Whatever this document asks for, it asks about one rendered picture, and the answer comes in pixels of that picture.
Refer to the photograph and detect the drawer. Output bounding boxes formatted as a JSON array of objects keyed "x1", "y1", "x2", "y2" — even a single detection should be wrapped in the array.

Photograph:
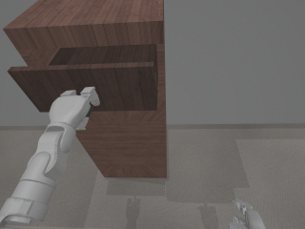
[{"x1": 8, "y1": 44, "x2": 158, "y2": 113}]

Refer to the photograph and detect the handle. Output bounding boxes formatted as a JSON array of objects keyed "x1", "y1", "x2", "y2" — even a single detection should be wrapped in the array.
[{"x1": 86, "y1": 103, "x2": 93, "y2": 117}]

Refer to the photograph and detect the robot right hand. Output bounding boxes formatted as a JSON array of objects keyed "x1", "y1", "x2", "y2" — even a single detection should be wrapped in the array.
[{"x1": 229, "y1": 198, "x2": 266, "y2": 229}]

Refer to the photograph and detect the cabinet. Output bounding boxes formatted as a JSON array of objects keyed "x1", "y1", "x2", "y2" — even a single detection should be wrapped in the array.
[{"x1": 3, "y1": 0, "x2": 167, "y2": 178}]

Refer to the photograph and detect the robot left forearm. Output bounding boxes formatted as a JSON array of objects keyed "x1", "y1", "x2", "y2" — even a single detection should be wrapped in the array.
[{"x1": 0, "y1": 122, "x2": 76, "y2": 226}]

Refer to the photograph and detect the robot left hand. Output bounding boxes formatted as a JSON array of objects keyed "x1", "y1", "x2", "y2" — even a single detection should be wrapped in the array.
[{"x1": 49, "y1": 87, "x2": 100, "y2": 131}]

